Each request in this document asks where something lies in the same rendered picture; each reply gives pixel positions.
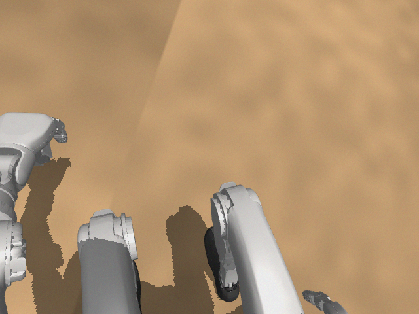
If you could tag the cube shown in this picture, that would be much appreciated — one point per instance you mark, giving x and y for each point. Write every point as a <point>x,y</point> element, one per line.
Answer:
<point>47,151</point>

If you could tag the left robot hand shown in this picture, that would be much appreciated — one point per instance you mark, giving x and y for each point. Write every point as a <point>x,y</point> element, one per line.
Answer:
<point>33,131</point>

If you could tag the left robot arm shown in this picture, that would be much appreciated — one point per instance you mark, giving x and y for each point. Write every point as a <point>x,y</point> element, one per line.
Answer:
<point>16,164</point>

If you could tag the right robot hand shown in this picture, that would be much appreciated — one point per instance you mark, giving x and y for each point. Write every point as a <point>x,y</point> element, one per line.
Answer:
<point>323,302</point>

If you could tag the right robot foot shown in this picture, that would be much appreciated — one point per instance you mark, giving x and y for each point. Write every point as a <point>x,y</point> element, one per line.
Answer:
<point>227,294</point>

